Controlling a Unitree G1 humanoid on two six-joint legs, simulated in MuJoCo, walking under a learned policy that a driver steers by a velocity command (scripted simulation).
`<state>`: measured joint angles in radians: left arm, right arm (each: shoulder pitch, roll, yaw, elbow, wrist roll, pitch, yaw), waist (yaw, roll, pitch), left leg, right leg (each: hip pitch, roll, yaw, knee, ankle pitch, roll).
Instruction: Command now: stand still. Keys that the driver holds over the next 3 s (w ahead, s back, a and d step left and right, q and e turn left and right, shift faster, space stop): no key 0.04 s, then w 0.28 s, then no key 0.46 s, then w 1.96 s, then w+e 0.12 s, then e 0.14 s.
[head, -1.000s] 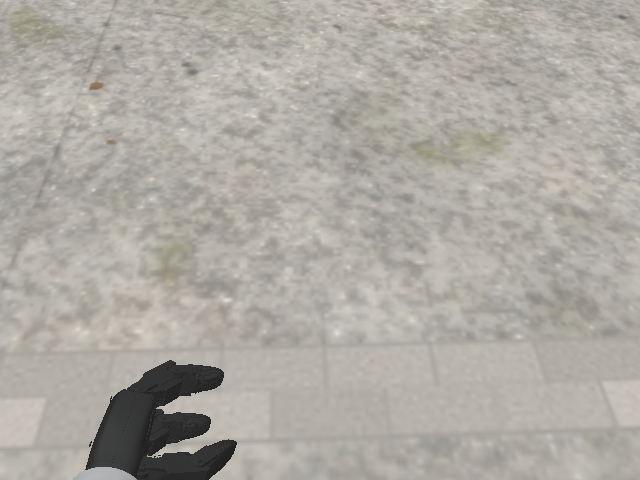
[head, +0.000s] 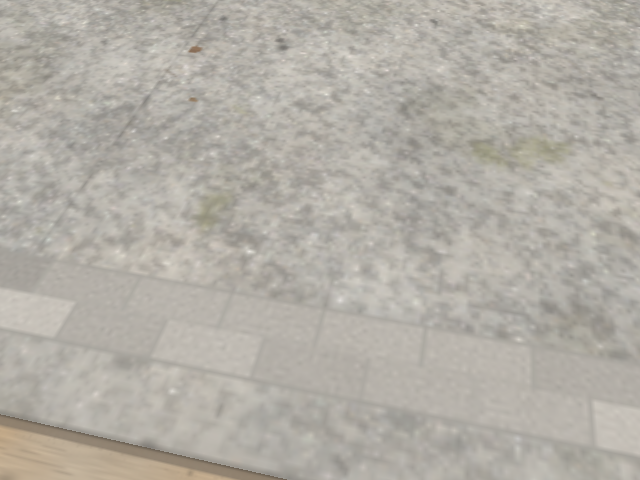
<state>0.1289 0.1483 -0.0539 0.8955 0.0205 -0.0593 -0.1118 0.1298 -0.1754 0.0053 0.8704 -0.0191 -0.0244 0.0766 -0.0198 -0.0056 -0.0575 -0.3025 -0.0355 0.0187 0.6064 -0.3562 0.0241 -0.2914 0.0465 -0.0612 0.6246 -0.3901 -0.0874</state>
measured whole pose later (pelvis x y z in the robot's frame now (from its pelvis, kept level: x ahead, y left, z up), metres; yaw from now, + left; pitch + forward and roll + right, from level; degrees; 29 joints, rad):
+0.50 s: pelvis +0.13 -0.01 +0.02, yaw +0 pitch +8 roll +5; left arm 0.66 0.03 -0.08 1.24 0.08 -0.10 -0.10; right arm -0.15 -0.07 0.09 0.79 -0.02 0.06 0.09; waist 0.07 -0.10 -0.11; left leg -1.36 0.06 0.16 1.67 -0.28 0.20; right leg 0.02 -0.01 -0.02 0.21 -0.28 -0.10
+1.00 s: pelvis +0.33 -0.02 +0.21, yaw -3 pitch +5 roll +3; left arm 0.13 0.24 0.04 0.92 0.05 -0.09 -0.01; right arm 0.14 -0.21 -0.05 0.93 -0.04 -0.13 0.05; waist -0.03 -0.03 -0.08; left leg -0.29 -0.02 0.13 0.48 -0.28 0.04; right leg -0.51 -0.06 0.02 0.71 -0.28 0.01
